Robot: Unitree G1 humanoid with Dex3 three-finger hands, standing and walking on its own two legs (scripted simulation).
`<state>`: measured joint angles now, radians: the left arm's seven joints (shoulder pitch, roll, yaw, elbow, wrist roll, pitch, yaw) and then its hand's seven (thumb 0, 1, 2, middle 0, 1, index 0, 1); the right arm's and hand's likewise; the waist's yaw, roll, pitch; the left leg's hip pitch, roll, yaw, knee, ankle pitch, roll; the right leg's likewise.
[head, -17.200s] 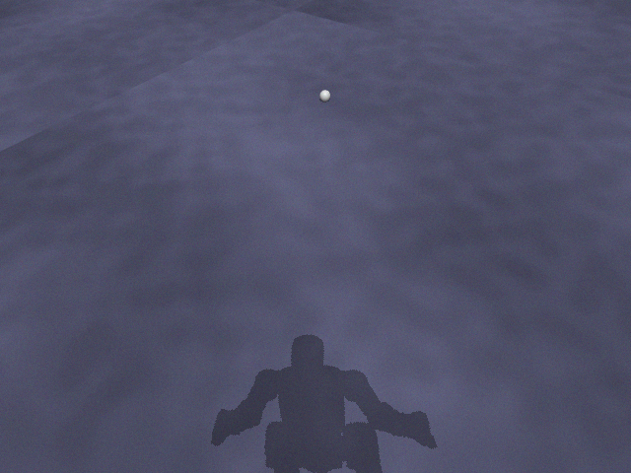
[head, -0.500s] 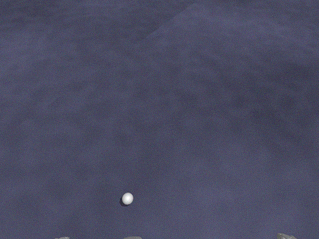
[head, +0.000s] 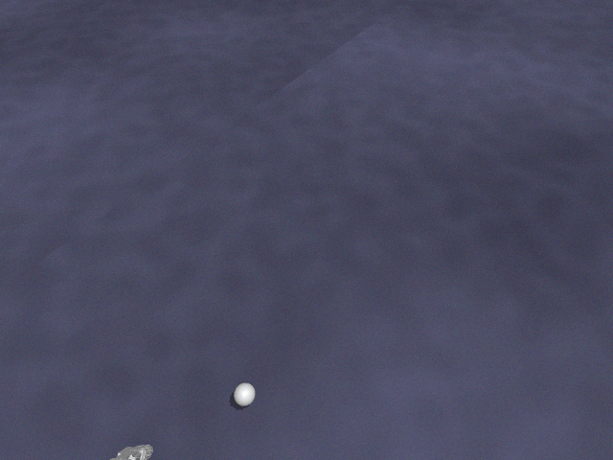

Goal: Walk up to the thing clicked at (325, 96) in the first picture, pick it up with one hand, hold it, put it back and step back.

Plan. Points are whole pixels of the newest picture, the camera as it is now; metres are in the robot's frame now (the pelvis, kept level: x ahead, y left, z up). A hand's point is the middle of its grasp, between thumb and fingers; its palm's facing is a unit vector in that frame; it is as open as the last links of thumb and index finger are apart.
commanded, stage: walk up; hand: left
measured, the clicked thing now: (244, 394) +0.41 +0.25 -0.74
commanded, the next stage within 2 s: stand in 0.88 s
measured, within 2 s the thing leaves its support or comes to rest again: neither
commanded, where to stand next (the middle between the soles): +0.03 -0.01 m, yaw +3 degrees
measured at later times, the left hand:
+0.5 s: hand out of the picture +0.07 +0.26 -0.15, palm faces +0.03 -0.94 -0.34, open 7.4 cm
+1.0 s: hand out of the picture +0.07 +0.26 -0.15, palm faces +0.04 -0.94 -0.33, open 7.4 cm
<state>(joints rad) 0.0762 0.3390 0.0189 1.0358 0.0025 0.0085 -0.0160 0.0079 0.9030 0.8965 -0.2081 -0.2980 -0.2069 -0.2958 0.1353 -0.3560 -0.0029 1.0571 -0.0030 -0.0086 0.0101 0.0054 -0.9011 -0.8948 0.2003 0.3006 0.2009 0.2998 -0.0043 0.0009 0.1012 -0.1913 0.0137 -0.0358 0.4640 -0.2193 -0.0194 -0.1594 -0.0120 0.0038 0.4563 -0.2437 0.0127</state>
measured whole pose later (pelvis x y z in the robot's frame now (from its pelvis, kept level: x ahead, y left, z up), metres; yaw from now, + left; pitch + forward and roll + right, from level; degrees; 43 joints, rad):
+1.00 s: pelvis +0.00 +0.00 +0.01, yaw +3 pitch -2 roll -1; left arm 0.09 0.35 0.02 1.13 0.02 -0.01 -0.01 0.01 0.90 0.90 -0.21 -0.30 -0.21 -0.30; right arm 0.09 -0.35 0.01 1.11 -0.02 -0.01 0.01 0.00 -0.90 -0.89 0.20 0.30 0.20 0.30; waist 0.01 0.00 0.05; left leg -0.17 0.00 -0.08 0.37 -0.17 -0.02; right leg -0.10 -0.02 -0.04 0.34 -0.19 0.02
